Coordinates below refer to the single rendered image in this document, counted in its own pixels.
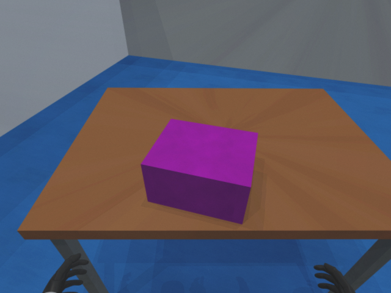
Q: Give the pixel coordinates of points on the right robot hand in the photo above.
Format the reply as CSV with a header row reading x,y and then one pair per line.
x,y
336,277

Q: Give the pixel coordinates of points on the left robot hand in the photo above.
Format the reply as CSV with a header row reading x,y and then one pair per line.
x,y
58,282

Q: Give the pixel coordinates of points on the table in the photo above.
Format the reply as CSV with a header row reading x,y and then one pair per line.
x,y
316,175

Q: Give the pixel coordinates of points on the carton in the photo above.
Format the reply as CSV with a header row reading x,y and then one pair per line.
x,y
201,168

